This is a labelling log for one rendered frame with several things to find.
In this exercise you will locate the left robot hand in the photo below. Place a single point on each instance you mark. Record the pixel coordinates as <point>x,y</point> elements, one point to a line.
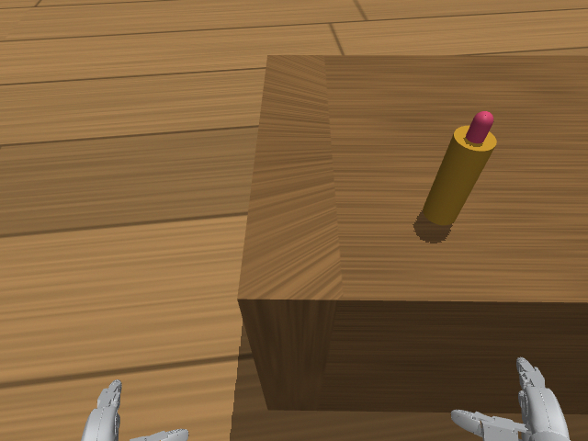
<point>103,422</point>

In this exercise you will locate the bottle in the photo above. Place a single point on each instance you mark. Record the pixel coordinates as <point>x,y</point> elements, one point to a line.
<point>468,152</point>

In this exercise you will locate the right robot hand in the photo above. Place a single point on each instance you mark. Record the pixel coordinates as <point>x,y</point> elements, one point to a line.
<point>541,411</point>

